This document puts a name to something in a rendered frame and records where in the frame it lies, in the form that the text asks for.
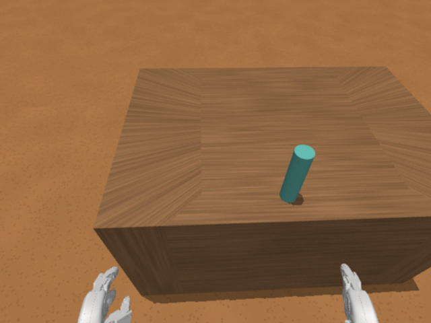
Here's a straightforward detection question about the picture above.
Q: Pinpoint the can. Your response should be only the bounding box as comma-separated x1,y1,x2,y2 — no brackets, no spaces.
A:
279,145,315,203

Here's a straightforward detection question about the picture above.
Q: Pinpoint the right robot hand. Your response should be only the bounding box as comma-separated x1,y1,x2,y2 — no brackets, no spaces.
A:
341,264,378,323

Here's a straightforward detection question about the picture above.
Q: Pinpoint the left robot hand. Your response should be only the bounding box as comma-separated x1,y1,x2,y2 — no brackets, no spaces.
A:
77,266,132,323

